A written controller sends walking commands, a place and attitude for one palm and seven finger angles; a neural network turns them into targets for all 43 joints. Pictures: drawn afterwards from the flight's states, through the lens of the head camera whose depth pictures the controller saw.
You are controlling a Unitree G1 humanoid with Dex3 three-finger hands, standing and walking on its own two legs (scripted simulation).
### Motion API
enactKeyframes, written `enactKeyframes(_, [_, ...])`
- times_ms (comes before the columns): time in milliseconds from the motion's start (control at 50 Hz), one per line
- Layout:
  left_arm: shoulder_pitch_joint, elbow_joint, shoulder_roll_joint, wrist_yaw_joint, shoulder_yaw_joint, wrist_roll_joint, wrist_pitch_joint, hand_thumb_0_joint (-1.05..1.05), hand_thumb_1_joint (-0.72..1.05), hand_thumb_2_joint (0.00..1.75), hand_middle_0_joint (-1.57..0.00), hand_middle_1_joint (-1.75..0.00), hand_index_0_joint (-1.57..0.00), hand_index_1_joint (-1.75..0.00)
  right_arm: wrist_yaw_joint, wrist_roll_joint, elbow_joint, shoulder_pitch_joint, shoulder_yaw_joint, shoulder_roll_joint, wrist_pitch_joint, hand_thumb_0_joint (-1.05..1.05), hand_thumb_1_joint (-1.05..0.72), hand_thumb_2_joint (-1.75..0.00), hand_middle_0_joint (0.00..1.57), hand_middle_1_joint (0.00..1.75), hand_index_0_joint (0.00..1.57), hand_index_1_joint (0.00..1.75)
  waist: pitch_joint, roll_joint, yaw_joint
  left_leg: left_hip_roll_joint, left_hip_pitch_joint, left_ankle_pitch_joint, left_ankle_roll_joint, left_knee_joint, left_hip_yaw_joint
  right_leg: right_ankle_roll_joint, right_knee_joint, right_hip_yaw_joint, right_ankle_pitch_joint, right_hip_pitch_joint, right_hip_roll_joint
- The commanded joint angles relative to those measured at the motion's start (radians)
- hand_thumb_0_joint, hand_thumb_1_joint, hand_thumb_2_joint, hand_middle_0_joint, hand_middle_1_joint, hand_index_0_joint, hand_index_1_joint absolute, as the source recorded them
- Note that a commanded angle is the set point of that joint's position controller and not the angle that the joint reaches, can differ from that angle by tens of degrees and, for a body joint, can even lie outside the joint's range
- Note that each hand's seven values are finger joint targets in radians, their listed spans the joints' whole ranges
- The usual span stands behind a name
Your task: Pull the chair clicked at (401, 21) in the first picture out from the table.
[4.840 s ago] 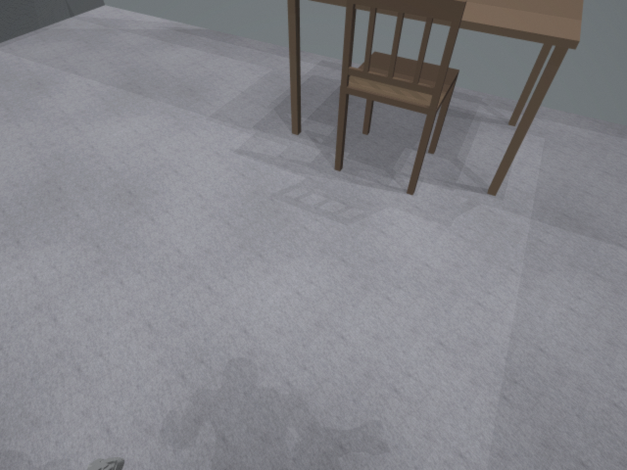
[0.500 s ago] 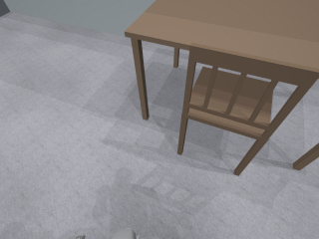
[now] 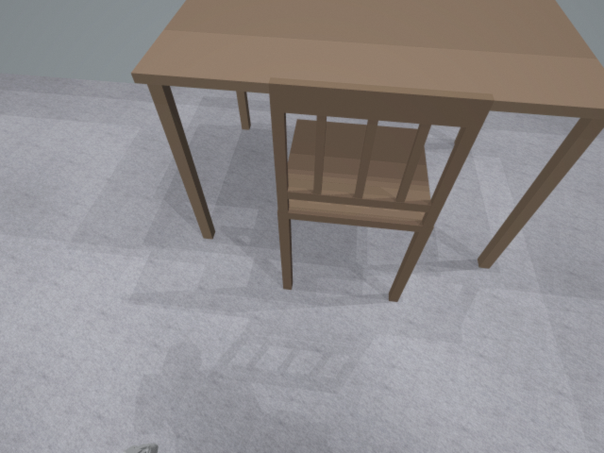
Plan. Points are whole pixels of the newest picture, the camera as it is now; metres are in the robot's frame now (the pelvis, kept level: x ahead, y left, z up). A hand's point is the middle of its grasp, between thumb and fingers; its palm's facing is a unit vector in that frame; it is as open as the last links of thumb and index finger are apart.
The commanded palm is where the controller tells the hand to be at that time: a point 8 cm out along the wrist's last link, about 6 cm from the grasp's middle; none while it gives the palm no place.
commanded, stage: take the last steps up to it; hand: left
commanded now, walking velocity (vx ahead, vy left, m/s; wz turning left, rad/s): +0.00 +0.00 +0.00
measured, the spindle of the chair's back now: (365, 161) +0.72 -0.11 -0.11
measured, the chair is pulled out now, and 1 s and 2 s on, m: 0.00 0.00 0.00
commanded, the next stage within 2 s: come to a stop and stand still in 0.90 s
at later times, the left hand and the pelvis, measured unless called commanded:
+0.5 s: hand out of the picture +0.04 +0.16 -0.19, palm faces +0.01 -0.99 -0.16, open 7.3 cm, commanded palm none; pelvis +0.08 -0.01 -0.01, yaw -4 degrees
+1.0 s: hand (255, 325) +0.34 +0.10 -0.17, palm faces -0.11 -0.97 -0.21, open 7.3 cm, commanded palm none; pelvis +0.23 -0.07 -0.01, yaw -6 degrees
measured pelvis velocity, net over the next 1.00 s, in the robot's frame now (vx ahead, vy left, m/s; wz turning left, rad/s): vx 0.23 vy -0.07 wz -0.11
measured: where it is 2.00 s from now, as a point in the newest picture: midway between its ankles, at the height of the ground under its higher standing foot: (333, 428)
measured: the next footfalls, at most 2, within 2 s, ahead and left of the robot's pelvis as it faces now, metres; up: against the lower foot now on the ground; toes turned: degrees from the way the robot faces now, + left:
right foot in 0.04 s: +0.01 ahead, -0.12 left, +0.00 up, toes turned -6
left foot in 0.50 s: +0.16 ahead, +0.09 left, +0.00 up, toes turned +3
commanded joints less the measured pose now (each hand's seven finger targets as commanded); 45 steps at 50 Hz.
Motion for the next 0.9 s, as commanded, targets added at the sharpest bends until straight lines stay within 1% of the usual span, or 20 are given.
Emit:
enactKeyframes(0, [0.114,-0.033,0.111,0.011,0.017,0.004,-0.058,0.0,0.9,0.9,-0.2,-0.3,-0.2,-0.3,-0.008,0.018,-0.024,0.05,-0.058,-0.179,-0.01,0.0,-0.9,-0.9,0.2,0.3,0.2,0.3,-0.171,0.037,0.039,0.141,0.001,0.257,0.034,0.092,-0.087,-0.04,-0.405,0.056,0.36,0.252,-0.055])
enactKeyframes(20, [0.143,-0.018,0.211,0.023,0.034,0.013,-0.072,0.0,0.9,0.9,-0.2,-0.3,-0.2,-0.3,-0.003,0.02,-0.054,0.045,-0.037,-0.099,-0.009,0.0,-0.9,-0.9,0.2,0.3,0.2,0.3,-0.166,-0.262,0.047,0.021,-0.275,-0.21,-0.031,0.268,-0.002,-0.13,-0.445,0.333,0.599,0.408,-0.292])
enactKeyframes(40, [0.188,-0.008,0.221,0.026,0.03,-0.002,-0.067,0.0,0.9,0.9,-0.2,-0.3,-0.2,-0.3,-0.011,0.013,-0.068,-0.017,-0.027,-0.097,0.006,0.0,-0.9,-0.9,0.2,0.3,0.2,0.3,-0.164,-0.245,0.089,-0.008,-0.303,-0.359,-0.038,0.418,-0.116,-0.218,-0.448,0.365,0.633,0.324,-0.363])
enactKeyframes(60, [0.178,0.002,0.201,0.03,0.036,0.001,-0.069,0.0,0.9,0.9,-0.2,-0.3,-0.2,-0.3,-0.015,0.009,-0.062,-0.046,-0.027,-0.102,0.01,0.0,-0.9,-0.9,0.2,0.3,0.2,0.3,-0.131,-0.315,0.084,-0.017,-0.355,-0.339,-0.027,0.514,-0.166,-0.237,-0.474,0.378,0.52,0.289,-0.307])
enactKeyframes(100, [0.11,0.002,0.125,0.03,0.018,-0.001,-0.078,0.0,0.9,0.9,-0.2,-0.3,-0.2,-0.3,-0.002,0.003,-0.027,-0.041,-0.034,-0.118,0.001,0.0,-0.9,-0.9,0.2,0.3,0.2,0.3,-0.041,-0.199,0.045,0.002,-0.402,-0.184,-0.031,0.599,-0.19,-0.23,-0.497,0.29,0.34,0.25,-0.236])
enactKeyframes(140, [0.092,0.001,0.099,0.029,0.011,0.0,-0.096,0.0,0.9,0.9,-0.2,-0.3,-0.2,-0.3,0.01,-0.002,0.003,0.001,-0.035,-0.098,-0.009,0.0,-0.9,-0.9,0.2,0.3,0.2,0.3,-0.052,-0.135,0.019,0.003,-0.355,-0.103,-0.037,0.572,-0.162,-0.215,-0.502,0.218,0.329,0.219,-0.195])
enactKeyframes(320, [0.219,0.09,0.104,0.023,0.003,0.006,-0.125,0.0,0.9,0.9,-0.2,-0.3,-0.2,-0.3,0.022,0.002,-0.014,-0.094,-0.025,-0.074,-0.039,0.0,-0.9,-0.9,0.2,0.3,0.2,0.3,-0.004,-0.122,0.053,-0.017,-0.342,-0.095,-0.018,0.311,-0.143,-0.26,-0.536,0.278,0.284,0.268,-0.214])
enactKeyframes(400, [0.208,0.117,0.107,0.022,0.003,0.005,-0.126,0.0,0.9,0.9,-0.2,-0.3,-0.2,-0.3,0.02,0.007,0.005,-0.05,-0.019,-0.062,-0.057,0.0,-0.9,-0.9,0.2,0.3,0.2,0.3,0.006,-0.098,0.022,-0.048,-0.164,-0.046,0.002,0.124,-0.112,-0.23,-0.489,0.247,0.277,0.198,-0.189])
enactKeyframes(440, [0.194,0.128,0.09,0.018,0.0,-0.001,-0.122,0.0,0.9,0.9,-0.2,-0.3,-0.2,-0.3,0.009,0.006,0.052,0.068,-0.021,-0.073,-0.07,0.0,-0.9,-0.9,0.2,0.3,0.2,0.3,-0.009,-0.064,-0.033,-0.077,0.085,0.034,0.016,-0.017,-0.088,-0.184,-0.357,0.189,0.284,0.066,-0.123])
enactKeyframes(460, [0.196,0.12,0.05,0.012,-0.005,-0.005,-0.12,0.0,0.9,0.9,-0.2,-0.3,-0.2,-0.3,-0.002,0.0,0.087,0.176,-0.033,-0.131,-0.078,0.0,-0.9,-0.9,0.2,0.3,0.2,0.3,-0.046,0.077,-0.074,0.019,0.262,-0.032,0.059,-0.091,-0.229,-0.147,-0.155,0.135,0.267,-0.069,-0.053])
enactKeyframes(480, [0.198,0.091,-0.001,0.004,-0.013,-0.011,-0.121,0.0,0.9,0.9,-0.2,-0.3,-0.2,-0.3,-0.008,-0.014,0.104,0.29,-0.054,-0.234,-0.08,0.0,-0.9,-0.9,0.2,0.3,0.2,0.3,-0.093,0.311,-0.098,0.278,0.353,-0.117,0.164,-0.238,-0.569,-0.09,0.137,-0.013,-0.015,-0.237,0.064])
enactKeyframes(500, [0.138,0.066,0.036,0.009,-0.009,0.004,-0.119,0.0,0.9,0.9,-0.2,-0.3,-0.2,-0.3,-0.014,-0.007,0.114,0.316,-0.051,-0.238,-0.07,0.0,-0.9,-0.9,0.2,0.3,0.2,0.3,-0.068,0.293,-0.109,0.344,0.28,-0.21,0.195,-0.339,-0.697,-0.089,0.329,0.047,-0.132,-0.288,0.063])
enactKeyframes(540, [0.096,0.072,0.035,0.0,-0.006,0.007,-0.116,0.0,0.9,0.9,-0.2,-0.3,-0.2,-0.3,-0.022,0.004,0.078,0.185,-0.03,-0.151,-0.071,0.0,-0.9,-0.9,0.2,0.3,0.2,0.3,0.042,0.092,-0.052,0.31,0.119,-0.245,0.219,-0.36,-0.597,-0.088,0.456,0.086,0.002,-0.335,-0.03])
enactKeyframes(560, [0.114,0.085,0.019,-0.006,-0.006,0.013,-0.114,0.0,0.9,0.9,-0.2,-0.3,-0.2,-0.3,-0.02,0.003,0.067,0.139,-0.021,-0.121,-0.08,0.0,-0.9,-0.9,0.2,0.3,0.2,0.3,0.045,0.052,-0.026,0.265,0.084,-0.172,0.197,-0.365,-0.496,-0.076,0.437,0.089,0.058,-0.312,-0.053])
enactKeyframes(620, [0.171,0.102,-0.02,-0.007,-0.01,0.013,-0.096,0.0,0.9,0.9,-0.2,-0.3,-0.2,-0.3,-0.02,0.009,0.074,0.115,-0.018,-0.089,-0.097,0.0,-0.9,-0.9,0.2,0.3,0.2,0.3,0.0,0.082,0.021,0.179,0.083,0.129,0.176,-0.339,-0.278,-0.042,0.324,0.048,0.142,-0.244,-0.068])
enactKeyframes(700, [0.117,0.082,-0.033,-0.004,-0.015,0.01,-0.089,0.0,0.9,0.9,-0.2,-0.3,-0.2,-0.3,-0.017,0.011,0.098,0.147,-0.019,-0.097,-0.096,0.0,-0.9,-0.9,0.2,0.3,0.2,0.3,0.011,0.107,0.018,0.149,0.091,0.287,0.179,-0.322,-0.186,-0.024,0.139,0.002,0.187,-0.213,-0.073])
enactKeyframes(800, [0.012,0.038,-0.029,-0.004,-0.016,0.009,-0.098,0.0,0.9,0.9,-0.2,-0.3,-0.2,-0.3,-0.013,-0.001,0.125,0.186,-0.029,-0.112,-0.078,0.0,-0.9,-0.9,0.2,0.3,0.2,0.3,0.026,0.13,-0.012,0.157,0.112,0.296,0.175,-0.257,-0.193,-0.042,-0.066,-0.047,0.173,-0.138,-0.037])
enactKeyframes(840, [0.047,0.05,-0.016,-0.001,-0.012,0.009,-0.106,0.0,0.9,0.9,-0.2,-0.3,-0.2,-0.3,-0.012,0.001,0.13,0.177,-0.029,-0.104,-0.071,0.0,-0.9,-0.9,0.2,0.3,0.2,0.3,0.013,0.092,0.012,0.141,0.071,0.297,0.151,-0.175,-0.185,-0.053,-0.173,-0.073,0.227,-0.006,-0.005])
enactKeyframes(860, [0.125,0.077,0.0,0.002,-0.007,0.011,-0.114,0.0,0.9,0.9,-0.2,-0.3,-0.2,-0.3,-0.011,0.004,0.133,0.172,-0.026,-0.104,-0.07,0.0,-0.9,-0.9,0.2,0.3,0.2,0.3,-0.026,0.061,0.049,0.105,0.066,0.313,0.123,-0.085,-0.152,-0.057,-0.241,-0.096,0.283,0.104,0.02])
enactKeyframes(880, [0.216,0.109,0.044,0.007,0.002,0.012,-0.126,0.0,0.9,0.9,-0.2,-0.3,-0.2,-0.3,-0.006,0.012,0.138,0.181,-0.024,-0.088,-0.074,0.0,-0.9,-0.9,0.2,0.3,0.2,0.3,-0.086,0.001,0.088,0.06,0.003,0.292,0.089,0.065,-0.115,-0.076,-0.279,-0.041,0.331,0.265,-0.02])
